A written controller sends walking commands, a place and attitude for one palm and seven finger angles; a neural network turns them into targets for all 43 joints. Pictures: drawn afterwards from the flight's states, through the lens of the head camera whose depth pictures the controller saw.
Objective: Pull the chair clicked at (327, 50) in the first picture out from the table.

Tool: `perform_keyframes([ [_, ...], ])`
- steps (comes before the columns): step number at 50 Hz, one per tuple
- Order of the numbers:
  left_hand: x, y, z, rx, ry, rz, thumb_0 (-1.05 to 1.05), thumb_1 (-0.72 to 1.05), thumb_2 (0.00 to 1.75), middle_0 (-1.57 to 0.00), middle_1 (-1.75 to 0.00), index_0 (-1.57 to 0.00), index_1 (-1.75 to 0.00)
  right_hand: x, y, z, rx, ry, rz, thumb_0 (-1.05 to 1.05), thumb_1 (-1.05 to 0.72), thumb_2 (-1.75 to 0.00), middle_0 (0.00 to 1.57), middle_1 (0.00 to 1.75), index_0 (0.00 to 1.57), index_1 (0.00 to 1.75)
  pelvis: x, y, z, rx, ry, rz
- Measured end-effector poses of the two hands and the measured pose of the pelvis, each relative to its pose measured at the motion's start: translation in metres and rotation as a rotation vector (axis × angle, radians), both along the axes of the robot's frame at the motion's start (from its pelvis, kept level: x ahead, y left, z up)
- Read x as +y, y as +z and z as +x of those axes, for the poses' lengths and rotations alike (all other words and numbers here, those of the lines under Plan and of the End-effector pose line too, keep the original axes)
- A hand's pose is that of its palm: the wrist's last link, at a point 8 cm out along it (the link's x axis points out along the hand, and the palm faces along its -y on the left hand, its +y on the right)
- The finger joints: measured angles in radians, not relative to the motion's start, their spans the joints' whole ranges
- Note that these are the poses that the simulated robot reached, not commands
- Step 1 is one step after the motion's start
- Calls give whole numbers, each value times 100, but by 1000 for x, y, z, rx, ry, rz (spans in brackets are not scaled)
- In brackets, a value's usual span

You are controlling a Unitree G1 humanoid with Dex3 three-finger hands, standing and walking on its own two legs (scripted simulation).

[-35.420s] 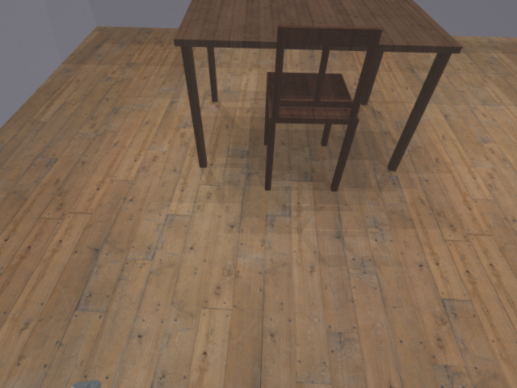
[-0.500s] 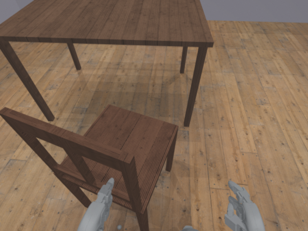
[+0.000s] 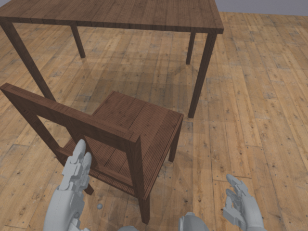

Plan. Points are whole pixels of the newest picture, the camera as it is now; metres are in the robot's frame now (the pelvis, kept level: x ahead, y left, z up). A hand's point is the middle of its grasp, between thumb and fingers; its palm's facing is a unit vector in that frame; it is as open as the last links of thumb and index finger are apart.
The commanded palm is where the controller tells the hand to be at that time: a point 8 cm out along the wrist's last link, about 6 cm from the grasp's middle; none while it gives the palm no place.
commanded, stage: draw the hand back to the body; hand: left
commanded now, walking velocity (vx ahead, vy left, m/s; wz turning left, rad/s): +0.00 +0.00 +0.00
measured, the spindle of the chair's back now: (84, 148) +0.34 +0.23 -0.01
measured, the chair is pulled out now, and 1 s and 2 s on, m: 0.54 0.54 0.54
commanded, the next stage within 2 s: step back with the hand held close in 1.28 s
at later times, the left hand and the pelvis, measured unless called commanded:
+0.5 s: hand (44, 178) +0.18 +0.20 +0.17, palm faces +0.27 -0.89 -0.37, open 15.0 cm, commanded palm +0.15 +0.25 +0.20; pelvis +0.03 -0.01 +0.07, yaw +1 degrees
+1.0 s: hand out of the picture +0.23 +0.27 +0.27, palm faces +0.51 -0.77 -0.38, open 8.3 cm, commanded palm +0.18 +0.30 +0.27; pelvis +0.05 +0.00 +0.09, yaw +0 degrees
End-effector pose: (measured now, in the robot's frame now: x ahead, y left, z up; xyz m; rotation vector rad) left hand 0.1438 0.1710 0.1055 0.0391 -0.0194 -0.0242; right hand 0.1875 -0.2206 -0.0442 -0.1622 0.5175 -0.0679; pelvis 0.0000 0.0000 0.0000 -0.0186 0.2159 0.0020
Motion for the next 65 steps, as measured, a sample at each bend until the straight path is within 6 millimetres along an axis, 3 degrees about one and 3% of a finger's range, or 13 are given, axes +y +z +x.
perform_keyframes([
  [5,8,6,0,103,-6,37,-1,-54,20,0,0,0,0,5,2,-4,18,-37,43,1,-90,-90,20,29,20,30,-2,10,1,-25,-2,6],
  [11,30,36,3,50,66,55,-1,-51,21,-1,-1,-1,-1,-1,15,-9,18,-53,32,1,-90,-90,20,30,20,30,-5,26,6,-47,8,1],
  [15,44,50,3,105,161,209,-1,-43,25,-2,-3,-2,-2,-12,27,-8,42,-91,-8,1,-90,-90,20,30,20,30,-7,39,12,-88,5,6],
  [23,65,76,3,138,307,314,-1,-19,37,-6,-8,-5,-7,-21,50,6,28,-114,-48,1,-90,-90,20,29,20,30,-6,62,25,-171,7,8],
  [32,87,115,20,1,401,355,0,12,52,-10,-14,-10,-14,-9,66,30,-9,-58,-28,1,-90,-90,20,29,20,30,-6,78,37,-235,5,7],
  [39,103,146,30,-99,443,393,0,37,64,-14,-20,-13,-19,2,71,42,-6,-15,-7,1,-90,-90,20,29,20,30,-5,86,43,-257,1,5],
  [47,127,177,41,-206,514,435,1,66,78,-18,-26,-17,-25,4,68,41,42,-2,-10,1,-90,-90,20,30,20,30,-2,91,46,-268,-4,0],
  [50,133,180,44,-221,527,431,1,75,82,-19,-27,-18,-27,3,66,38,62,-9,-9,1,-90,-90,20,30,20,30,0,92,46,-267,-6,1],
  [58,130,167,47,-172,484,401,1,86,88,-21,-30,-20,-29,-2,65,27,94,-33,-24,1,-90,-90,20,29,20,30,6,94,47,-267,-11,-1],
  [65,133,175,43,-211,488,419,2,89,89,-21,-30,-21,-30,3,66,25,87,-34,-17,1,-90,-90,20,29,20,30,8,94,45,-277,-12,-1],
])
